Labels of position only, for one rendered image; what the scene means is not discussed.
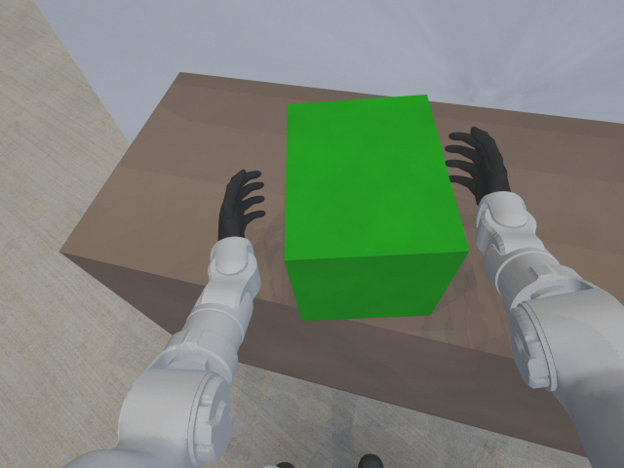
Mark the right robot forearm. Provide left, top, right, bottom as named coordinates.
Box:
left=475, top=191, right=624, bottom=316

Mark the robot right hand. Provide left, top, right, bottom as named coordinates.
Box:
left=445, top=127, right=511, bottom=206

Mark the left robot forearm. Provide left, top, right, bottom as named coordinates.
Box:
left=118, top=237, right=261, bottom=442

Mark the carton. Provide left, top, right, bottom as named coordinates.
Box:
left=285, top=95, right=469, bottom=321

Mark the right robot upper arm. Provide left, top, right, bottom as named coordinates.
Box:
left=508, top=288, right=624, bottom=468

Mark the left robot upper arm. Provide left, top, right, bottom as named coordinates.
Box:
left=61, top=368, right=231, bottom=468

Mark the pedestal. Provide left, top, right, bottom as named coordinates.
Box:
left=59, top=72, right=624, bottom=457

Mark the robot left hand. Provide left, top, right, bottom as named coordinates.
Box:
left=218, top=170, right=265, bottom=240

